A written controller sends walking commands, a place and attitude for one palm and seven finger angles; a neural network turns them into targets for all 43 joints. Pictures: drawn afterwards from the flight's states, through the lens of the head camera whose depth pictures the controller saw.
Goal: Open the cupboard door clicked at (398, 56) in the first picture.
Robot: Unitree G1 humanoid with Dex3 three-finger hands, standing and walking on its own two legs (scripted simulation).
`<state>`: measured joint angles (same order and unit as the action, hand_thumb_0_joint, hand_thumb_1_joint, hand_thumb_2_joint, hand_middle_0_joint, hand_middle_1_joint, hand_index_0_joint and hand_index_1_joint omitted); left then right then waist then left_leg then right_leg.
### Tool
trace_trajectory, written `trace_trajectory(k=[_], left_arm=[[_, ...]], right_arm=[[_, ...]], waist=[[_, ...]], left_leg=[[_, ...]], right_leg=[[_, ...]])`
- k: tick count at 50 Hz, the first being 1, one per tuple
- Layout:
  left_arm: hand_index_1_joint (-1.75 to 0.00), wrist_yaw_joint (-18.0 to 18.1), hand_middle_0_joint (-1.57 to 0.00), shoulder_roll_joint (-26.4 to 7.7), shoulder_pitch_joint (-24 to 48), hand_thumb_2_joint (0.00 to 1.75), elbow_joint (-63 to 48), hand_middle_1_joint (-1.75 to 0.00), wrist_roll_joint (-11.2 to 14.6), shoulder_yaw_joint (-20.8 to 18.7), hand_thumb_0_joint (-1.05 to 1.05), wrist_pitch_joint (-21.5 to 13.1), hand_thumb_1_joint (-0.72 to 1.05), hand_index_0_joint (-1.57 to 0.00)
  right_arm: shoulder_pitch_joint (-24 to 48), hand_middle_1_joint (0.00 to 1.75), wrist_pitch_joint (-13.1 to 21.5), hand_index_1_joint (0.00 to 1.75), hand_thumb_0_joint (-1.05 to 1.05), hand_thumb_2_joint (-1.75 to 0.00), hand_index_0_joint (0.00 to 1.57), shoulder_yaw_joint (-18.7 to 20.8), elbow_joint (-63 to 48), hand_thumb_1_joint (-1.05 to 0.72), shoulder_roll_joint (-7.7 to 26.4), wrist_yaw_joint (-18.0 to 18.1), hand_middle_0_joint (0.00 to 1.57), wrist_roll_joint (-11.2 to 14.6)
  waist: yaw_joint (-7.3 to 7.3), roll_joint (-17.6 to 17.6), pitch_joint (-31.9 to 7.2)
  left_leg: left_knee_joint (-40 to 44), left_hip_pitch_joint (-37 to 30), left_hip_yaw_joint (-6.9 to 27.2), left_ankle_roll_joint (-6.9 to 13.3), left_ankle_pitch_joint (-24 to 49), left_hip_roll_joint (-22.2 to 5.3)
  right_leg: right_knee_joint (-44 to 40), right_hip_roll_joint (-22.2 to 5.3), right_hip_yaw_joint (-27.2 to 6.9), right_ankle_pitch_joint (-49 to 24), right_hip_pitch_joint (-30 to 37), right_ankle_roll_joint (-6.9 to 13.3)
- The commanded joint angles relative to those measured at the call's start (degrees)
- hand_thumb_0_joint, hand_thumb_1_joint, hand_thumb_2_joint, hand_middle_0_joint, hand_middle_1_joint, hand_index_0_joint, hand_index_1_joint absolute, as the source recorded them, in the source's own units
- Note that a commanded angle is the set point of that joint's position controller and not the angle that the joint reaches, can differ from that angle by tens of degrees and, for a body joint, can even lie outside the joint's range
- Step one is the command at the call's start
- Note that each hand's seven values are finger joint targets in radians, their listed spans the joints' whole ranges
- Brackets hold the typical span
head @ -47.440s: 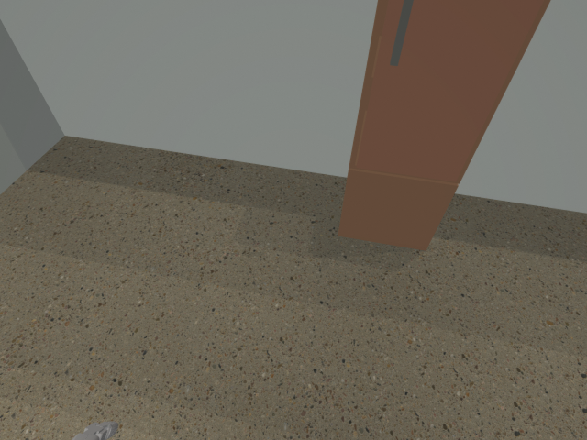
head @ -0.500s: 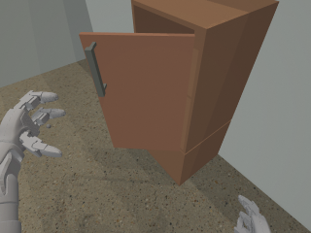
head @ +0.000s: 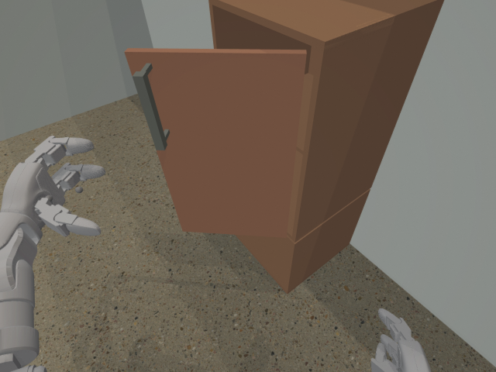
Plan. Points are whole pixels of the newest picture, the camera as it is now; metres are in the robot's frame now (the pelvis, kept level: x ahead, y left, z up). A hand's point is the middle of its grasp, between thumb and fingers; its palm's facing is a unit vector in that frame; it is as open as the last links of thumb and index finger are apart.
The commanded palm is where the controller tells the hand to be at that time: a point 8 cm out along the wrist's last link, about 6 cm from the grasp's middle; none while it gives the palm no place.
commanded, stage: move the hooked fingers beside the handle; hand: left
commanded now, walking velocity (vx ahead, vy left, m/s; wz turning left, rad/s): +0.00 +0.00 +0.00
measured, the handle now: (154, 109) +0.57 +0.25 +0.14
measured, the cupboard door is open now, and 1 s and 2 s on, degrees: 47 47 47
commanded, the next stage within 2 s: none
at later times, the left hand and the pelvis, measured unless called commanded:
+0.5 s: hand (93, 160) +0.38 +0.29 +0.16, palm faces +0.03 -1.00 -0.02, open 14.0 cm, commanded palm +0.36 +0.34 +0.16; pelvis +0.00 +0.01 +0.00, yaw -1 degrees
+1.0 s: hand (105, 136) +0.45 +0.30 +0.16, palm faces +0.00 -1.00 -0.01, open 14.0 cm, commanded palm +0.43 +0.36 +0.15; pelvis +0.01 +0.03 -0.01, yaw -2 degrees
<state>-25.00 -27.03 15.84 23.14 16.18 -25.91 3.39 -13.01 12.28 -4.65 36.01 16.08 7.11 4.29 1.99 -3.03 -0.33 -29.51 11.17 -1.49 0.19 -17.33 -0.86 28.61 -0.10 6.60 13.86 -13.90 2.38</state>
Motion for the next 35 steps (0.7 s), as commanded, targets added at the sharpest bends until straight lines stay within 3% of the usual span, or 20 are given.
trace_trajectory(k=[1,2,5,7,8,12,13,15,17,19,21,23,24,25,27,29,33,35], left_arm=[[-1.20,-0.9,-0.30,-19.7,26.6,0.30,-6.5,-1.20,0.9,-4.5,0.00,-5.3,-0.50,-0.30],[-1.20,-1.1,-0.30,-20.3,26.9,0.30,-5.7,-1.20,0.8,-5.0,0.00,-5.7,-0.50,-0.30],[-1.20,-2.0,-0.30,-21.0,26.4,0.30,-0.9,-1.20,1.1,-5.4,0.00,-6.0,-0.50,-0.30],[-1.20,-2.4,-0.30,-22.7,27.8,0.30,1.4,-1.20,0.7,-6.1,0.00,-6.3,-0.50,-0.30],[-1.20,-2.7,-0.30,-24.2,27.9,0.30,2.7,-1.20,0.9,-7.3,0.00,-6.3,-0.50,-0.30],[-1.20,-3.2,-0.30,-26.1,30.8,0.30,4.9,-1.20,0.1,-7.9,0.00,-7.7,-0.50,-0.30],[-1.20,-3.3,-0.30,-26.6,31.0,0.30,4.6,-1.20,0.4,-8.1,0.00,-8.1,-0.50,-0.30],[-1.20,-3.5,-0.30,-25.1,33.4,0.30,3.4,-1.20,0.2,-6.5,0.00,-9.4,-0.50,-0.30],[-1.20,-3.3,-0.30,-25.9,32.9,0.30,4.7,-1.20,0.1,-7.3,0.00,-9.9,-0.50,-0.30],[-1.20,-3.5,-0.30,-25.5,33.4,0.30,6.1,-1.20,0.2,-6.7,0.00,-9.6,-0.50,-0.30],[-1.20,-3.5,-0.30,-23.8,36.8,0.30,8.5,-1.20,-0.2,-4.6,0.00,-9.4,-0.50,-0.30],[-1.20,-3.2,-0.30,-26.8,37.2,0.30,8.9,-1.20,-0.5,-6.6,0.00,-9.7,-0.50,-0.30],[-1.20,-3.4,-0.30,-25.7,38.1,0.30,8.6,-1.20,-0.7,-5.6,0.00,-9.9,-0.50,-0.30],[-1.20,-3.2,-0.30,-26.8,38.6,0.30,9.3,-1.20,-1.1,-6.3,0.00,-10.1,-0.50,-0.30],[-1.20,-3.0,-0.30,-25.9,40.7,0.30,12.2,-1.20,-1.6,-5.0,0.00,-10.5,-0.50,-0.30],[-1.20,-3.2,-0.30,-27.6,42.5,0.30,14.9,-1.20,-1.6,-5.9,0.00,-11.1,-0.50,-0.30],[-1.20,-3.5,-0.30,-28.0,47.2,0.30,17.3,-1.20,-2.8,-4.5,0.00,-12.8,-0.50,-0.30],[-1.20,-3.7,-0.30,-28.2,48.5,0.30,18.4,-1.20,-3.2,-4.2,0.00,-13.6,-0.50,-0.30]], right_arm=[[3.8,0.30,3.3,0.30,0.00,-0.90,0.20,3.1,-7.4,-0.90,7.5,0.9,0.20,0.2],[3.4,0.30,3.4,0.30,0.00,-0.90,0.20,3.3,-7.6,-0.90,7.5,0.9,0.20,0.2],[2.4,0.30,3.0,0.30,0.00,-0.90,0.20,3.5,-7.6,-0.90,8.1,0.6,0.20,0.2],[1.5,0.30,2.7,0.30,0.00,-0.90,0.20,3.6,-7.4,-0.90,8.5,0.4,0.20,0.2],[1.0,0.30,2.4,0.30,0.00,-0.90,0.20,3.7,-7.7,-0.90,8.7,0.1,0.20,0.0],[-0.9,0.30,1.7,0.30,0.00,-0.90,0.20,4.2,-7.8,-0.90,9.2,-0.3,0.20,0.0],[-1.0,0.30,1.4,0.30,0.00,-0.90,0.20,4.0,-8.3,-0.90,9.3,-0.6,0.20,-0.1],[-1.7,0.30,1.4,0.30,0.00,-0.90,0.20,4.3,-8.3,-0.90,9.2,-0.7,0.20,0.0],[-2.8,0.30,1.2,0.30,0.00,-0.90,0.20,4.5,-8.0,-0.90,9.5,-0.7,0.20,-0.1],[-3.1,0.30,0.8,0.30,0.00,-0.90,0.20,4.4,-8.1,-0.90,9.7,-0.8,0.20,-0.1],[-3.9,0.30,0.7,0.30,0.00,-0.90,0.20,4.5,-7.2,-0.90,9.8,-0.7,0.20,0.0],[-4.7,0.30,0.3,0.30,0.00,-0.90,0.20,4.6,-7.4,-0.90,10.2,-0.8,0.20,-0.2],[-4.6,0.30,0.3,0.30,0.00,-0.90,0.20,4.5,-7.6,-0.90,9.9,-0.9,0.20,-0.2],[-5.1,0.30,0.1,0.30,0.00,-0.90,0.20,4.6,-7.4,-0.90,10.0,-0.9,0.20,-0.3],[-5.8,0.30,-0.3,0.30,0.00,-0.90,0.20,4.5,-6.8,-0.90,10.0,-0.8,0.20,-0.3],[-6.5,0.30,-0.8,0.30,0.00,-0.90,0.20,4.5,-6.6,-0.90,10.4,-0.8,0.20,-0.4],[-7.6,0.30,-1.6,0.30,0.00,-0.90,0.20,4.5,-6.3,-0.90,10.6,-1.0,0.20,-0.6],[-8.6,0.30,-1.9,0.30,0.00,-0.90,0.20,4.6,-6.0,-0.90,10.7,-1.0,0.20,-0.7]], waist=[[-2.20,-1.9,-11.8],[-2.05,-2.3,-12.8],[-1.84,1.2,-13.3],[-1.93,0.0,-13.5],[-1.43,1.4,-13.4],[-2.02,-0.3,-15.3],[-1.48,0.0,-15.4],[-2.07,-2.2,-17.1],[-2.17,-1.6,-17.6],[-2.21,-0.6,-16.3],[-3.41,-1.4,-14.7],[-2.64,0.3,-16.6],[-2.89,-1.7,-17.5],[-3.01,-2.1,-17.6],[-3.97,-1.2,-15.9],[-4.13,0.7,-16.1],[-4.68,-3.4,-17.2],[-5.11,-2.2,-19.1]], left_leg=[[3.1,0.7,1.9,1.9,9.5,1.3],[2.9,0.5,1.9,1.9,10.0,1.3],[2.2,2.4,1.9,2.0,10.6,1.2],[1.9,3.5,1.7,1.9,10.8,1.2],[1.7,4.1,1.9,2.0,11.5,1.2],[1.3,4.6,1.5,2.0,12.3,1.2],[1.1,4.9,1.6,2.0,12.7,1.1],[1.4,2.9,1.7,2.0,13.8,1.1],[1.5,2.8,1.9,2.0,13.8,1.1],[1.9,3.5,1.9,2.0,13.2,1.0],[2.0,3.4,1.9,1.9,12.0,0.9],[1.8,3.8,2.2,2.0,13.0,1.0],[1.9,3.1,2.1,2.0,13.2,1.0],[1.6,3.0,2.0,2.0,13.4,1.0],[1.8,3.7,2.2,1.9,12.3,0.8],[1.6,4.8,2.2,2.0,11.8,0.8],[0.9,3.8,2.6,1.6,13.3,0.8],[0.6,3.0,3.0,1.5,14.9,0.6]], right_leg=[[-4.1,-1.2,-6.3,-8.5,4.5,-1.2],[-3.7,-1.2,-6.1,-9.0,4.6,-1.2],[-3.1,-1.3,-6.5,-10.6,5.2,-1.3],[-2.6,-1.5,-6.6,-11.0,4.7,-1.3],[-2.3,-1.3,-6.6,-11.7,5.4,-1.1],[-1.5,-1.2,-6.6,-13.0,4.6,-1.2],[-1.3,-1.0,-6.9,-13.2,5.3,-1.0],[-0.9,-0.7,-6.2,-14.4,4.5,-0.9],[-0.9,-0.4,-5.7,-13.9,3.7,-0.9],[-1.1,-0.2,-5.7,-13.2,3.3,-0.7],[-1.5,-0.2,-5.4,-11.8,0.7,-0.8],[-1.2,0.0,-5.5,-12.5,2.4,-0.6],[-1.1,-0.1,-5.6,-12.9,2.2,-0.6],[-1.0,0.0,-5.5,-13.0,1.8,-0.6],[-1.3,0.1,-5.2,-11.7,0.0,-0.7],[-1.1,0.2,-5.4,-11.6,0.2,-0.8],[-0.3,0.4,-5.2,-11.9,-1.6,-0.3],[0.0,0.5,-4.9,-13.1,-1.7,-0.5]])
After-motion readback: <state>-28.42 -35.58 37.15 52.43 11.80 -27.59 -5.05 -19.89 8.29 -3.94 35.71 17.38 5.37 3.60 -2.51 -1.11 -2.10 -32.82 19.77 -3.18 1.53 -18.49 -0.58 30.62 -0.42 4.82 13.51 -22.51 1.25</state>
